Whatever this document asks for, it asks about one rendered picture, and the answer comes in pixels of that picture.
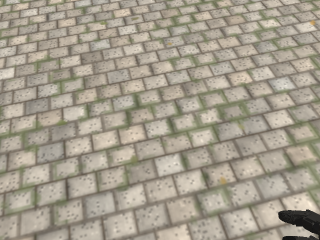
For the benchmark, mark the right robot hand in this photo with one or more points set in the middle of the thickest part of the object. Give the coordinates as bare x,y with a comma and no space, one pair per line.
308,219

